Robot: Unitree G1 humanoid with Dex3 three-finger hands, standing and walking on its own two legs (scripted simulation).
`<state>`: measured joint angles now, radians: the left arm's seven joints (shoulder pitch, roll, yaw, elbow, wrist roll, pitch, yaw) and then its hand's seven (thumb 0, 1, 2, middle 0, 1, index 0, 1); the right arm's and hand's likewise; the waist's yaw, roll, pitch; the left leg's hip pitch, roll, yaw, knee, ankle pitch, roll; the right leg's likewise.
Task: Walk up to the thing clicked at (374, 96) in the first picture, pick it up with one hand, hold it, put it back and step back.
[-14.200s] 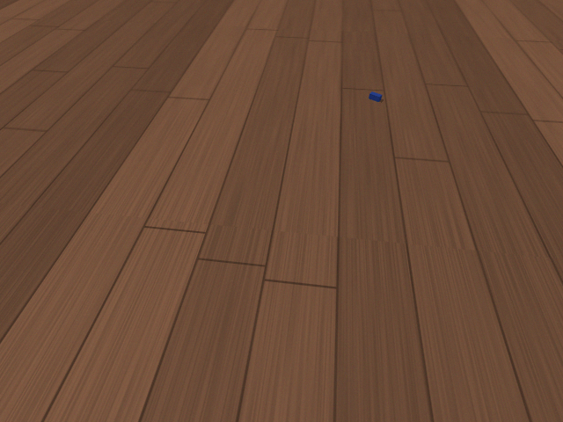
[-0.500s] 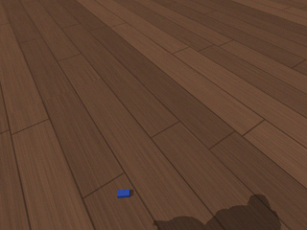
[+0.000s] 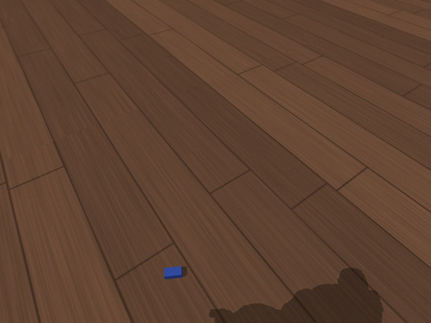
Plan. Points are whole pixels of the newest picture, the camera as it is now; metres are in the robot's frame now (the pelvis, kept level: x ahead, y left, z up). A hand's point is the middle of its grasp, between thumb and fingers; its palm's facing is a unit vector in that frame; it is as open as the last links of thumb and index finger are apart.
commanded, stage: stand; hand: left
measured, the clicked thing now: (173, 272) +0.43 +0.22 -0.76
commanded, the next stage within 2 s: walk up in 1.76 s
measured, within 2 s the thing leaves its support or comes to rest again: neither
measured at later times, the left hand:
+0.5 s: hand out of the picture +0.07 +0.25 -0.16, palm faces -0.03 -0.94 -0.33, open 7.4 cm
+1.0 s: hand out of the picture +0.10 +0.24 -0.16, palm faces -0.02 -0.94 -0.34, open 7.4 cm
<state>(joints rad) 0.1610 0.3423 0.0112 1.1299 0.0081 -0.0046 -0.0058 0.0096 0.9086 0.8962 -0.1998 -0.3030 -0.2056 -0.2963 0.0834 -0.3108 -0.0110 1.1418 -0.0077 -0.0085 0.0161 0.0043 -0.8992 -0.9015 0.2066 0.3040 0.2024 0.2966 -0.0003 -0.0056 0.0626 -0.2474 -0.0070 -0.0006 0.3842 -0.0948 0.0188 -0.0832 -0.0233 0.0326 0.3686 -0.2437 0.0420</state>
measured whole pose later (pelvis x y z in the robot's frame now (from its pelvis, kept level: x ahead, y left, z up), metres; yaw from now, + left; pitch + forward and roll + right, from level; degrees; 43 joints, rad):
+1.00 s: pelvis +0.03 -0.01 +0.00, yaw +0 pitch -2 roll +0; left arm 0.12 0.35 0.01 1.10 0.01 0.00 0.00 0.01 0.91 0.90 -0.20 -0.30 -0.21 -0.30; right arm 0.06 -0.34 -0.01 1.15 0.00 -0.01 0.01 0.00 -0.90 -0.90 0.21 0.30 0.20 0.30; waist -0.01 -0.01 0.06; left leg -0.20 0.00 0.00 0.36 -0.12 0.00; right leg -0.02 -0.02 0.03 0.32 -0.26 0.03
